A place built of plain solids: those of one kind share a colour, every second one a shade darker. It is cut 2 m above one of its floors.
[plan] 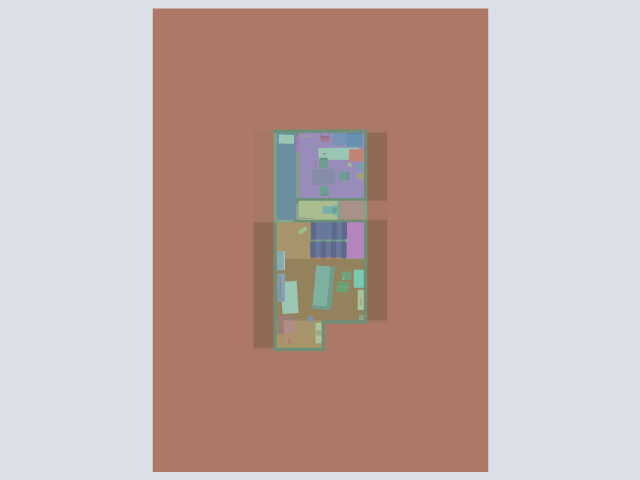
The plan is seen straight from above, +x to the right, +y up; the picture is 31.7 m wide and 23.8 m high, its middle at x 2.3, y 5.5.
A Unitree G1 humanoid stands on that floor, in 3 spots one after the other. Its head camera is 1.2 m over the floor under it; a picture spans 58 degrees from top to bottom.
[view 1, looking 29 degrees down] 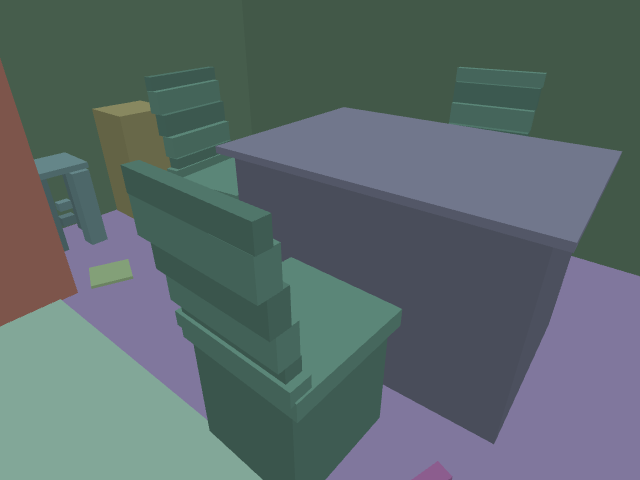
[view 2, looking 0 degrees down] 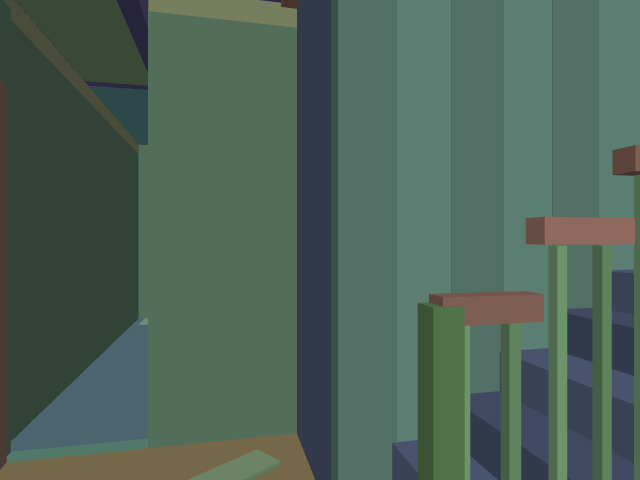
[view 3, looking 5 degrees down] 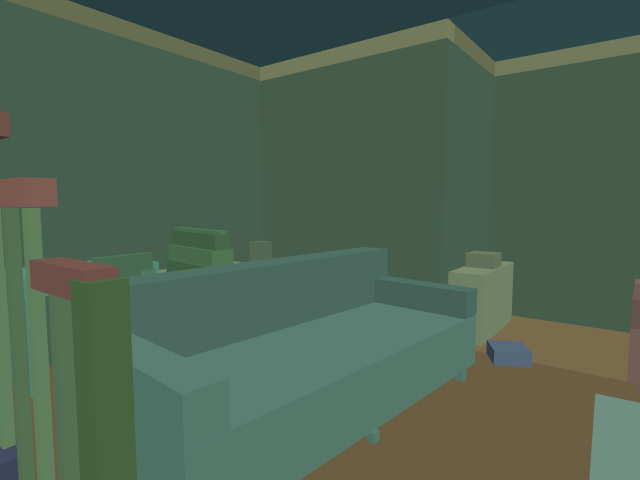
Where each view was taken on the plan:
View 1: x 1.82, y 9.97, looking -51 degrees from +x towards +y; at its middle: kitchen_table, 1.45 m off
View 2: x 1.38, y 3.73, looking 77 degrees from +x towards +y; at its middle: stair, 2.07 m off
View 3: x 1.04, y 5.00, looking -53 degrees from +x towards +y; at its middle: wall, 4.38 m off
